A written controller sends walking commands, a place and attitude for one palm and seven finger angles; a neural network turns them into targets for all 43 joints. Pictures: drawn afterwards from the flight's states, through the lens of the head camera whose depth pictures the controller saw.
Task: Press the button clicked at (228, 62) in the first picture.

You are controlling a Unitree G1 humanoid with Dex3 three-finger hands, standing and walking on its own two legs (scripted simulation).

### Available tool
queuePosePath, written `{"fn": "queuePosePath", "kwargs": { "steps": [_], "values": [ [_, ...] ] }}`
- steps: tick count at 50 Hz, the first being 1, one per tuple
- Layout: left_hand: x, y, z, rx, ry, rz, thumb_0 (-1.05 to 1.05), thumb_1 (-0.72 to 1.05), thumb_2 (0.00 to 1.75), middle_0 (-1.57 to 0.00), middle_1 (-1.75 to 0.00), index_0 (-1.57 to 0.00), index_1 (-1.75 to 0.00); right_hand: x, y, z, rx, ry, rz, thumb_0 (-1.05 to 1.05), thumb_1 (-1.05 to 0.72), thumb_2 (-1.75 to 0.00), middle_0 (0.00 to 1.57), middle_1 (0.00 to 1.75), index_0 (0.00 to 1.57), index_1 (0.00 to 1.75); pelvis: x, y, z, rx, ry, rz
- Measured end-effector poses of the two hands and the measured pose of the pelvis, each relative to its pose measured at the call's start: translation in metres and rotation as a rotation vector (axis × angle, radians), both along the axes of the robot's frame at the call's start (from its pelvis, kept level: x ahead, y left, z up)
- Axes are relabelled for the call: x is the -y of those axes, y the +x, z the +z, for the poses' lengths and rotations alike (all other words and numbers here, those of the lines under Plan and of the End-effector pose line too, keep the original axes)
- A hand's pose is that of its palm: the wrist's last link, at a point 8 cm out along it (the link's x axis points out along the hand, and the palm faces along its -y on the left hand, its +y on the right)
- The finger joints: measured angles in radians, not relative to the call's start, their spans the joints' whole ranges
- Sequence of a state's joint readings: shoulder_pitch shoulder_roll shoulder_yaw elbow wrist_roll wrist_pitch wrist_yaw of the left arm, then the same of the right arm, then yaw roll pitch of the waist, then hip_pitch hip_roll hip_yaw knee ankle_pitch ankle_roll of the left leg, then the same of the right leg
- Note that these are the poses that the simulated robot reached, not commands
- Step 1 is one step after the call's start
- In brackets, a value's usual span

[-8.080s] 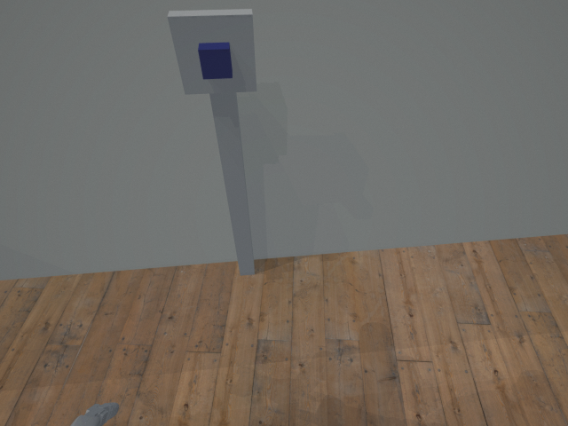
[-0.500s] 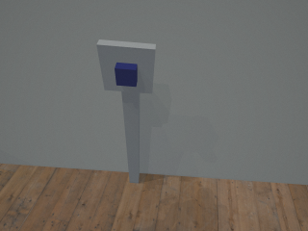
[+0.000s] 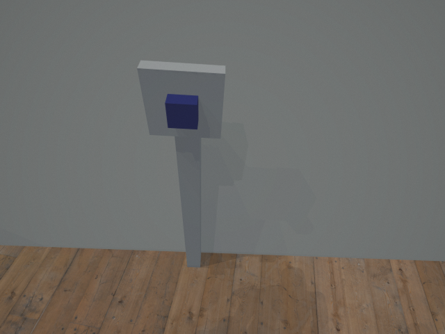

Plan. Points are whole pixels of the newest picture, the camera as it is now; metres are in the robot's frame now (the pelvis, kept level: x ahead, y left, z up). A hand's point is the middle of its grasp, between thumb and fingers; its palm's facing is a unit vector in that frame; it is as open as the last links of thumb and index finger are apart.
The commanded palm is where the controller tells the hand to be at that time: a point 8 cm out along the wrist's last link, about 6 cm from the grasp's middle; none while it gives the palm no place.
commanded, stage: look again from close up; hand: left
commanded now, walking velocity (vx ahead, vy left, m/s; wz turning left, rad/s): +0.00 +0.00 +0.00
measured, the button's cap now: (182, 111) +0.49 +0.12 +0.14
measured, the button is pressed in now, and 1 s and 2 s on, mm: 0 0 0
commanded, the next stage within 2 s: shuffle to correct the standing spot in 0.16 s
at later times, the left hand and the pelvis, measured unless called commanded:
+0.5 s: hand out of the picture -0.03 +0.14 -0.18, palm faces -0.01 -0.99 -0.17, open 7.4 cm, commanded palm none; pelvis +0.00 -0.03 +0.00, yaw -1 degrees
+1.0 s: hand out of the picture +0.02 +0.04 -0.17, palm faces +0.11 -0.97 -0.20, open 7.3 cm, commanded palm none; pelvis +0.01 -0.13 +0.00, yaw +2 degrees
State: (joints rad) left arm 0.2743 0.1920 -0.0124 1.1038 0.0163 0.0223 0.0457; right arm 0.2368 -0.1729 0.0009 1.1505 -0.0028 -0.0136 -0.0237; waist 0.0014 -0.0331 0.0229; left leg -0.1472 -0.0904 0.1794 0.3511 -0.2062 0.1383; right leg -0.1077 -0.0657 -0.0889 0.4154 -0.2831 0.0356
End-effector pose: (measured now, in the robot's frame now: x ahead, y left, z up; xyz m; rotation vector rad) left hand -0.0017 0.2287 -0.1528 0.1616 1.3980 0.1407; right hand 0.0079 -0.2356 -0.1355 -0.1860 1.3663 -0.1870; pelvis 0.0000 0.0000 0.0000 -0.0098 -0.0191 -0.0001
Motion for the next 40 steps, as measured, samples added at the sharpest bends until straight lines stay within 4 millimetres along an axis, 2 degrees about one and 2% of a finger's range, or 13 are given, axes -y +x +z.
{"fn": "queuePosePath", "kwargs": {
  "steps": [15, 26, 32, 37, 40],
  "values": [
    [0.008, -0.023, 0.004, -0.052, 0.006, 0.014, 0.0, 0.91, 0.9, -0.2, -0.3, -0.2, -0.29, 0.0, -0.023, -0.004, -0.038, 0.02, -0.039, 0.01, -0.91, -0.9, 0.2, 0.3, 0.2, 0.3, 0.005, -0.003, 0.001, -0.002, 0.01, -0.01],
    [0.046, -0.033, 0.002, -0.103, -0.032, 0.008, 0.0, 0.91, 0.9, -0.2, -0.3, -0.2, -0.29, 0.009, -0.04, -0.007, -0.054, 0.039, -0.083, 0.01, -0.91, -0.9, 0.2, 0.3, 0.2, 0.3, 0.03, -0.005, 0.001, -0.007, 0.027, -0.013],
    [0.075, -0.02, 0.005, -0.063, -0.049, 0.025, 0.0, 0.91, 0.9, -0.2, -0.3, -0.2, -0.29, 0.036, -0.053, -0.005, -0.099, 0.041, -0.089, 0.01, -0.91, -0.9, 0.21, 0.3, 0.2, 0.3, 0.056, -0.005, 0.003, -0.01, 0.01, 0.002],
    [0.101, -0.005, 0.007, -0.029, -0.037, 0.019, 0.0, 0.92, 0.9, -0.2, -0.3, -0.2, -0.29, 0.077, -0.05, -0.007, -0.101, 0.029, -0.102, 0.01, -0.91, -0.9, 0.21, 0.3, 0.2, 0.3, 0.088, -0.002, 0.001, -0.013, 0.002, 0.0],
    [0.118, 0.0, -0.001, 0.007, -0.012, 0.023, 0.0, 0.92, 0.9, -0.2, -0.3, -0.2, -0.29, 0.104, -0.043, -0.015, -0.095, 0.028, -0.095, 0.01, -0.91, -0.9, 0.2, 0.3, 0.2, 0.3, 0.111, 0.003, -0.008, -0.011, 0.021, -0.001]
  ]
}}
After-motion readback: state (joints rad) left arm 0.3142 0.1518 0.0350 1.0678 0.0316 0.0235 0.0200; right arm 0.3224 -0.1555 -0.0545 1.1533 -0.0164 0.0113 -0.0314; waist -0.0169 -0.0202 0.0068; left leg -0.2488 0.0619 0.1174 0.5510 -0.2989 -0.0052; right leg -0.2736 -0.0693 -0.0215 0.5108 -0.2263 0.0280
